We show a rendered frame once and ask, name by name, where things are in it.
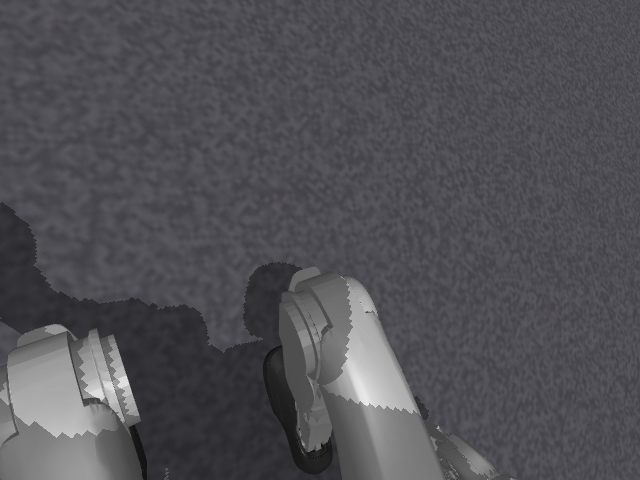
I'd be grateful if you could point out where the left robot foot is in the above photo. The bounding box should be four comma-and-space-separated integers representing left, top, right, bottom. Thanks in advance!
129, 425, 147, 480

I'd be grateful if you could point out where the right robot hand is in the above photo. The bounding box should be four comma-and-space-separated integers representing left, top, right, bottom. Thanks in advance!
423, 419, 502, 480

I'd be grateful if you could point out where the right robot foot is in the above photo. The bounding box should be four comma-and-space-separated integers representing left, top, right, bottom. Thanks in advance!
263, 346, 333, 474

